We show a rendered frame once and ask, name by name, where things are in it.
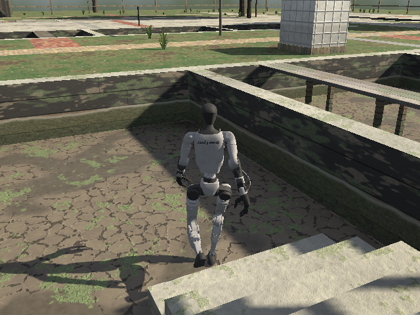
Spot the humanoid robot torso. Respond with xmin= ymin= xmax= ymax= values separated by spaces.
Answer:
xmin=194 ymin=129 xmax=225 ymax=197

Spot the robot right upper arm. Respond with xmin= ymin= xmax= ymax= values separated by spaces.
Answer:
xmin=223 ymin=131 xmax=239 ymax=168

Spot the right robot hand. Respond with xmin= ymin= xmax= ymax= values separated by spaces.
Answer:
xmin=234 ymin=194 xmax=250 ymax=217

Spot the right robot shin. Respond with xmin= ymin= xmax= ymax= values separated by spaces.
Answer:
xmin=209 ymin=216 xmax=224 ymax=257

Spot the robot right forearm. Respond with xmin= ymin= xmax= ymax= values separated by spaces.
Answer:
xmin=232 ymin=157 xmax=247 ymax=196

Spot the left robot hand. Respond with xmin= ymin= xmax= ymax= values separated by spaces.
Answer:
xmin=176 ymin=175 xmax=192 ymax=187

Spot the robot left upper arm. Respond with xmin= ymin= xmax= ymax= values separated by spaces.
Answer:
xmin=178 ymin=132 xmax=196 ymax=166

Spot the robot left forearm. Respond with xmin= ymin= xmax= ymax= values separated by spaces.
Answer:
xmin=177 ymin=157 xmax=186 ymax=178

